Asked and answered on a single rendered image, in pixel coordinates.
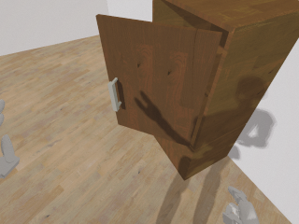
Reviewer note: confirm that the handle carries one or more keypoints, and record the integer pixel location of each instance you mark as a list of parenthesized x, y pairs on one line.
[(113, 95)]

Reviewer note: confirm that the right robot hand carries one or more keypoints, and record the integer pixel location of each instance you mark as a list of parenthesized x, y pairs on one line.
[(244, 213)]

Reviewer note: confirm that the cupboard door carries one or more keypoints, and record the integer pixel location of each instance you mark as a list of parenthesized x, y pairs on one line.
[(162, 71)]

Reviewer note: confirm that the left robot hand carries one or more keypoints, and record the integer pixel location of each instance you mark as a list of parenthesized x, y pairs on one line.
[(8, 161)]

